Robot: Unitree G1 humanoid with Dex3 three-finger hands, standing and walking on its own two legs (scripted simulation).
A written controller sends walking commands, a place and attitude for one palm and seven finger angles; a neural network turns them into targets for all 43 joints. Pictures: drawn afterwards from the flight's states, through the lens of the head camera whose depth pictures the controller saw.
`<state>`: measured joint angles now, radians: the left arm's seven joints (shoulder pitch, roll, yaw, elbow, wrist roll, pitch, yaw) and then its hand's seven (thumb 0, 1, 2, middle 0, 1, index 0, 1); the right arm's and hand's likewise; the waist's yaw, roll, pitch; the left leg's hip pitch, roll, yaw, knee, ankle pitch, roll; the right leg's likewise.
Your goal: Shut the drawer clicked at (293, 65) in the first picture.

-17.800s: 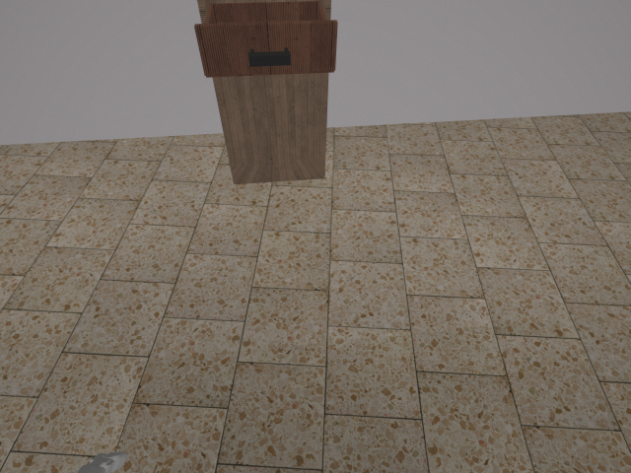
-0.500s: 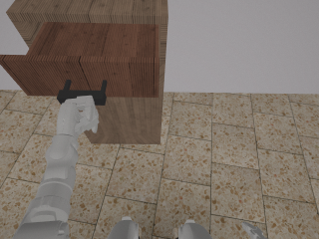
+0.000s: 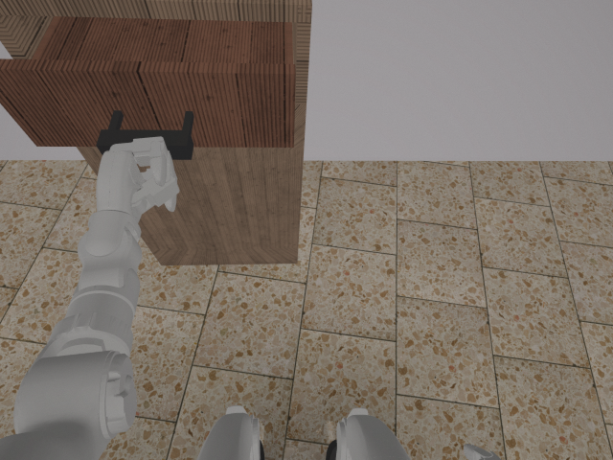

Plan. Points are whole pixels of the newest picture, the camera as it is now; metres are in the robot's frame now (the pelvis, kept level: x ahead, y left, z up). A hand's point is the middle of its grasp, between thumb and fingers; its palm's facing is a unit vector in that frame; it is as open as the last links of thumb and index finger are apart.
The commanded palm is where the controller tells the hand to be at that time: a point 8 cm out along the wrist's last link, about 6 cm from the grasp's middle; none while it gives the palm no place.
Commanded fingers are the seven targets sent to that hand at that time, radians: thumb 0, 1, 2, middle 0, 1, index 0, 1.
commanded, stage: push the drawer shut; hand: left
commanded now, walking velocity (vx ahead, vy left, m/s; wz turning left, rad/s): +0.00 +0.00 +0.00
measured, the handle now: (150, 131) +0.54 +0.21 +0.06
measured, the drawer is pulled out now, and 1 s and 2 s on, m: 0.11 0.00 0.00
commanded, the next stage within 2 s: pull the fist back off the drawer in 1.28 s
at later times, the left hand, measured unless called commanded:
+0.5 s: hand (179, 145) +0.52 +0.17 +0.06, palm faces +0.02 -1.00 -0.04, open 3.2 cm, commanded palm +0.50 +0.21 +0.07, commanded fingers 0.00 0.90 0.90 -1.40 -1.60 -1.40 -1.60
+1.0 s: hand (178, 117) +0.57 +0.17 +0.07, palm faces +0.02 -1.00 -0.03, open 3.3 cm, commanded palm +0.56 +0.21 +0.07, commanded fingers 0.00 0.90 0.90 -1.40 -1.60 -1.40 -1.60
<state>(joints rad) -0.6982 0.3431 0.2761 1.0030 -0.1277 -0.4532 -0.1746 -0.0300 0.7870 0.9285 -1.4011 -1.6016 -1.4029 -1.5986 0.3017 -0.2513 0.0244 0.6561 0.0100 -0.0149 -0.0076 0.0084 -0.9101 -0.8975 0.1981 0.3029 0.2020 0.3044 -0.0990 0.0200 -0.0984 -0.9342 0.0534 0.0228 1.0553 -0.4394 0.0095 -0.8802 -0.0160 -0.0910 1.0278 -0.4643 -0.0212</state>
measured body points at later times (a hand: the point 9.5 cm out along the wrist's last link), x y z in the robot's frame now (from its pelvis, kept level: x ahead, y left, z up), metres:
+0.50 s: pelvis +0.00 +0.00 -0.01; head +0.13 +0.01 +0.42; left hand +0.51 +0.22 +0.07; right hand +0.00 -0.26 -0.12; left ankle +0.03 +0.11 -0.66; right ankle +0.02 -0.11 -0.66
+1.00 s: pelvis +0.00 +0.01 -0.02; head +0.16 +0.03 +0.40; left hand +0.56 +0.23 +0.07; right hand -0.03 -0.25 -0.12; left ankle +0.03 +0.11 -0.66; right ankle +0.02 -0.11 -0.66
